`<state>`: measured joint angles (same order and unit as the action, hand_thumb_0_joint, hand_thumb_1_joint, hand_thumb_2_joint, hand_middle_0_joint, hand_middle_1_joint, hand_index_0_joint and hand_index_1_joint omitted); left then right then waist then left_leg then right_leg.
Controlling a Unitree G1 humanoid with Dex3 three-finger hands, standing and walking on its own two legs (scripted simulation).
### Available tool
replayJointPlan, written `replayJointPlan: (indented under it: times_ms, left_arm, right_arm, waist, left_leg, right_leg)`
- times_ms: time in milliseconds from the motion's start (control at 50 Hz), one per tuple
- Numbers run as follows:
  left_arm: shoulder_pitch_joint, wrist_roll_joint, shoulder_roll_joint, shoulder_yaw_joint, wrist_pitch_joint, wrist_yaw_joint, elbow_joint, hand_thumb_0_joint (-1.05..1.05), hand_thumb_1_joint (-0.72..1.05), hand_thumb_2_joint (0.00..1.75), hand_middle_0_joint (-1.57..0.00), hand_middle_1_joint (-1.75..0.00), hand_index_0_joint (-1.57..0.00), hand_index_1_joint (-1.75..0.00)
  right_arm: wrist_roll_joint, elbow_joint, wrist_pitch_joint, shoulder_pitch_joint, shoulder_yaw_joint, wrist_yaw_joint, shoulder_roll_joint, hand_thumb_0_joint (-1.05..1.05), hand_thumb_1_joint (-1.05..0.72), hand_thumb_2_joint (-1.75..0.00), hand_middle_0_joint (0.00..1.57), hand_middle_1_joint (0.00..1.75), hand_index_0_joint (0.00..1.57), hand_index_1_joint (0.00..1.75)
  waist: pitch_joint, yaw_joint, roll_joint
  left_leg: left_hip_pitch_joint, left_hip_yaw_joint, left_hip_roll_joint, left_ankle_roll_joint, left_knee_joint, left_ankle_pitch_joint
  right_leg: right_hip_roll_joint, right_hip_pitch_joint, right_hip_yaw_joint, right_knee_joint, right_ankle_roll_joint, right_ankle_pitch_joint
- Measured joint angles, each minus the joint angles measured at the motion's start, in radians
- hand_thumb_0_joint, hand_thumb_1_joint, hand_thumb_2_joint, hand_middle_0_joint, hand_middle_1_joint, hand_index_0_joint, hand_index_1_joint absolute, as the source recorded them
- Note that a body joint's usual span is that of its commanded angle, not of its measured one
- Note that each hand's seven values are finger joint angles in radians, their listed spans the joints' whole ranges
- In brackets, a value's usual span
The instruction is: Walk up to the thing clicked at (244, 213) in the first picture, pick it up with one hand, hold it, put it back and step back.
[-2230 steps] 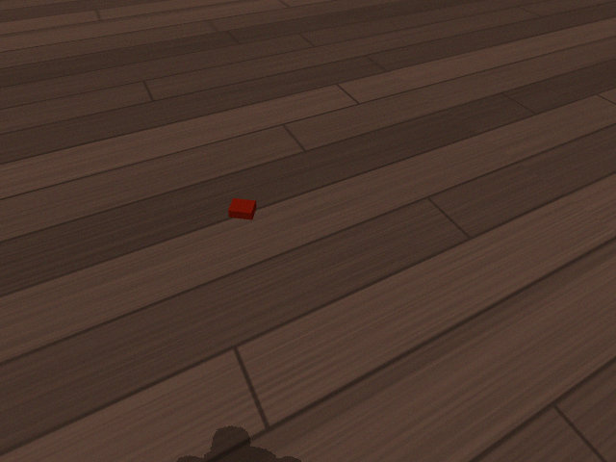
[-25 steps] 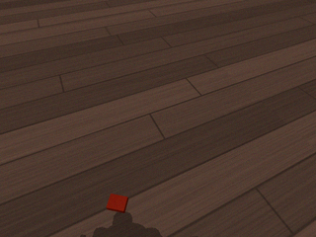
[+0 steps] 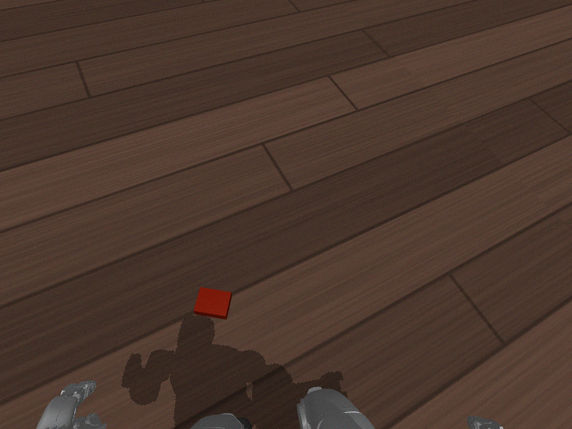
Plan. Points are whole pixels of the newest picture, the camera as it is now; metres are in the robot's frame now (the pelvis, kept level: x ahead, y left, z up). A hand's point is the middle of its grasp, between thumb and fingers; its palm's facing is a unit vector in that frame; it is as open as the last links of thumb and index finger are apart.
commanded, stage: step back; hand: left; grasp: from above
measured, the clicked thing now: (213, 303) +0.49 +0.18 -0.75
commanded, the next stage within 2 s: none
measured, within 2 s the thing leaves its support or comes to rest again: neither
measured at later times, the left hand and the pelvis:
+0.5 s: hand out of the picture +0.04 +0.27 -0.15, palm faces +0.00 -0.92 -0.38, open 7.4 cm; pelvis -0.10 +0.01 -0.01, yaw +1 degrees
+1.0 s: hand out of the picture -0.15 +0.26 -0.15, palm faces -0.08 -0.91 -0.40, open 7.3 cm; pelvis -0.25 -0.01 -0.02, yaw -4 degrees
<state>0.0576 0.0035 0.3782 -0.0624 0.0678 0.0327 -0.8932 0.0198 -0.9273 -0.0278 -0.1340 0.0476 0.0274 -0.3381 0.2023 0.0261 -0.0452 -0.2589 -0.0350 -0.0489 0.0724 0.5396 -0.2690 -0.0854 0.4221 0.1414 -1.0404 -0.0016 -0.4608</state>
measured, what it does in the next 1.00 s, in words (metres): walks backwards: right foot, then left foot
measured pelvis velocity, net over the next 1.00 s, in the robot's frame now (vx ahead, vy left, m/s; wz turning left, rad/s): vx -0.25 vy -0.01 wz -0.07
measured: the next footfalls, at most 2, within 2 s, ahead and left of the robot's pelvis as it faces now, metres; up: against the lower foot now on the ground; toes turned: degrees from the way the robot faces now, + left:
right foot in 0.14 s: +0.01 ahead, -0.12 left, +0.00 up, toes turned +1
left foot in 0.52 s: -0.10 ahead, +0.13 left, +0.00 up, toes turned -3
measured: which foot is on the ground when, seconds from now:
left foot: down 0.00-0.20, up 0.22-0.50, down 0.52-0.98, up 1.00-1.00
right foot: up 0.00-0.12, down 0.14-0.54, up 0.56-0.92, down 0.94-1.00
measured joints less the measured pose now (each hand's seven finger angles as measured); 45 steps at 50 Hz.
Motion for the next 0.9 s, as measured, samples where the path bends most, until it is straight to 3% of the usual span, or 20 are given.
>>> replayJointPlan:
  times_ms: [80,140,200,220,280,360,420,460,500,540,580,620,660,720,820,900]
  left_arm:
    - [0.039,-0.007,-0.009,0.0,-0.003,-0.005,-0.003,0.0,0.91,0.9,-0.2,-0.3,-0.21,-0.3]
    - [0.062,-0.015,-0.014,-0.005,-0.012,-0.011,-0.007,0.0,0.91,0.9,-0.2,-0.3,-0.21,-0.3]
    - [0.072,-0.024,-0.041,-0.007,-0.024,-0.016,-0.014,0.0,0.91,0.9,-0.2,-0.3,-0.21,-0.3]
    - [0.082,-0.024,-0.041,-0.005,-0.027,-0.021,-0.007,0.0,0.91,0.9,-0.2,-0.3,-0.21,-0.3]
    - [0.096,-0.026,-0.027,-0.009,-0.028,-0.024,0.022,0.01,0.91,0.9,-0.2,-0.3,-0.21,-0.3]
    - [0.083,-0.026,-0.031,-0.013,-0.026,-0.016,0.056,0.01,0.91,0.9,-0.2,-0.3,-0.21,-0.3]
    - [0.065,-0.033,-0.035,-0.008,-0.026,-0.015,0.089,0.01,0.91,0.9,-0.2,-0.3,-0.21,-0.3]
    - [0.053,-0.035,-0.032,-0.005,-0.025,-0.014,0.111,0.01,0.9,0.9,-0.2,-0.3,-0.21,-0.3]
    - [0.04,-0.03,-0.023,-0.002,-0.019,-0.017,0.129,0.0,0.9,0.9,-0.2,-0.3,-0.21,-0.3]
    - [0.024,-0.021,0.003,-0.008,-0.007,-0.019,0.133,0.0,0.9,0.9,-0.2,-0.3,-0.21,-0.3]
    - [0.036,-0.018,0.009,-0.017,0.007,-0.015,0.117,0.0,0.91,0.9,-0.2,-0.3,-0.21,-0.3]
    - [0.048,-0.023,0.002,-0.016,0.021,-0.013,0.09,0.0,0.91,0.9,-0.2,-0.3,-0.21,-0.3]
    - [0.066,-0.015,0.004,-0.019,0.022,-0.016,0.083,0.01,0.91,0.9,-0.2,-0.3,-0.21,-0.3]
    - [0.098,-0.012,0.013,-0.029,0.012,-0.023,0.088,0.01,0.91,0.9,-0.2,-0.3,-0.21,-0.3]
    - [0.127,-0.017,0.031,-0.039,0.011,-0.022,0.078,0.01,0.91,0.9,-0.2,-0.3,-0.21,-0.3]
    - [0.135,-0.018,0.033,-0.038,0.006,-0.029,0.065,0.01,0.91,0.9,-0.2,-0.3,-0.2,-0.3]
  right_arm:
    - [-0.005,0.034,0.004,0.021,-0.002,0.001,0.001,0.01,-0.9,-0.9,0.21,0.3,0.2,0.3]
    - [-0.009,0.044,-0.002,0.035,-0.005,-0.007,-0.006,0.01,-0.9,-0.9,0.21,0.3,0.2,0.3]
    - [-0.02,0.032,-0.013,0.049,-0.002,-0.012,-0.026,0.01,-0.9,-0.9,0.21,0.3,0.2,0.3]
    - [-0.024,0.028,-0.017,0.047,-0.001,-0.013,-0.025,0.01,-0.9,-0.9,0.21,0.3,0.2,0.3]
    - [-0.024,0.022,-0.025,0.042,-0.004,-0.016,-0.015,0.01,-0.9,-0.9,0.21,0.3,0.2,0.3]
    - [-0.028,0.033,-0.014,0.019,-0.006,-0.02,-0.041,0.01,-0.9,-0.9,0.21,0.3,0.2,0.3]
    - [-0.03,0.041,-0.008,0.004,-0.003,-0.013,-0.068,0.01,-0.9,-0.9,0.21,0.3,0.2,0.3]
    - [-0.027,0.043,-0.005,-0.003,-0.001,-0.008,-0.078,0.01,-0.9,-0.9,0.21,0.3,0.2,0.3]
    - [-0.021,0.043,0.004,-0.014,0.003,-0.006,-0.079,0.01,-0.9,-0.9,0.21,0.3,0.2,0.29]
    - [-0.006,0.03,0.009,-0.008,0.008,-0.004,-0.047,0.01,-0.9,-0.9,0.21,0.3,0.2,0.29]
    - [0.008,0.032,0.007,-0.016,-0.002,-0.016,-0.021,0.01,-0.9,-0.9,0.21,0.3,0.2,0.29]
    - [0.011,0.038,0.011,-0.037,-0.009,-0.022,-0.014,0.01,-0.9,-0.9,0.21,0.3,0.2,0.3]
    - [0.015,0.038,0.009,-0.047,-0.015,-0.019,-0.007,0.01,-0.9,-0.9,0.21,0.3,0.2,0.3]
    - [0.011,0.048,0.012,-0.037,-0.015,-0.015,-0.004,0.01,-0.9,-0.9,0.21,0.3,0.2,0.3]
    - [0.003,0.095,0.022,0.001,-0.011,-0.007,-0.012,0.01,-0.9,-0.9,0.21,0.3,0.2,0.3]
    - [0.006,0.128,0.018,0.031,-0.011,-0.01,-0.032,0.01,-0.9,-0.9,0.21,0.3,0.2,0.3]
  waist:
    - [0.002,-0.005,0.011]
    - [-0.005,-0.012,0.027]
    - [-0.002,-0.003,0.101]
    - [-0.013,-0.004,0.105]
    - [-0.027,-0.035,0.058]
    - [-0.04,-0.046,0.04]
    - [-0.036,-0.044,0.05]
    - [-0.028,-0.034,0.054]
    - [-0.019,-0.022,0.05]
    - [0.014,-0.033,-0.016]
    - [0.009,-0.041,-0.042]
    - [-0.013,-0.009,-0.01]
    - [-0.035,-0.011,-0.002]
    - [-0.045,-0.031,-0.008]
    - [-0.022,-0.04,-0.011]
    - [-0.008,-0.044,0.003]
  left_leg:
    - [-0.013,-0.034,-0.003,0.007,0.037,-0.011]
    - [-0.039,-0.057,0.002,0.005,0.094,-0.032]
    - [-0.056,-0.026,0.044,-0.008,0.141,-0.04]
    - [-0.069,-0.007,0.037,-0.021,0.164,-0.046]
    - [-0.12,0.066,-0.039,-0.057,0.39,-0.229]
    - [-0.141,0.15,-0.077,-0.076,0.553,-0.245]
    - [-0.101,0.161,-0.052,-0.091,0.486,-0.246]
    - [-0.053,0.139,-0.018,-0.094,0.354,-0.247]
    - [0.011,0.109,0.014,-0.089,0.155,-0.168]
    - [0.053,0.068,-0.015,-0.065,0.073,-0.088]
    - [0.052,0.047,-0.012,-0.051,0.074,-0.081]
    - [0.036,0.083,0.02,-0.045,0.069,-0.064]
    - [0.032,0.087,0.042,-0.048,0.027,-0.027]
    - [0.017,0.065,0.058,-0.053,-0.009,0.013]
    - [-0.039,0.034,0.074,-0.056,0.02,0.041]
    - [-0.1,0.009,0.094,-0.074,0.078,0.05]
  right_leg:
    - [0.039,-0.084,-0.038,0.186,-0.009,0.013]
    - [0.06,-0.154,-0.072,0.353,0.008,0.072]
    - [0.022,-0.184,-0.108,0.407,0.022,0.127]
    - [0.021,-0.178,-0.113,0.407,0.027,0.131]
    - [0.055,-0.154,-0.085,0.401,0.039,0.147]
    - [0.084,-0.121,-0.082,0.456,0.031,0.208]
    - [0.088,-0.084,-0.093,0.47,0.018,0.242]
    - [0.092,-0.06,-0.108,0.461,0.007,0.255]
    - [0.1,-0.033,-0.128,0.426,-0.005,0.252]
    - [0.134,-0.014,-0.097,0.371,-0.012,0.243]
    - [0.087,0.014,-0.033,0.269,0.001,0.083]
    - [0.013,0.041,-0.015,0.09,0.003,-0.036]
    - [-0.031,0.062,0.013,-0.061,0.01,-0.036]
    - [-0.041,0.054,0.04,-0.16,0.0,-0.006]
    - [0.009,-0.037,0.027,-0.029,-0.036,-0.021]
    - [0.063,-0.126,-0.037,0.212,-0.027,-0.004]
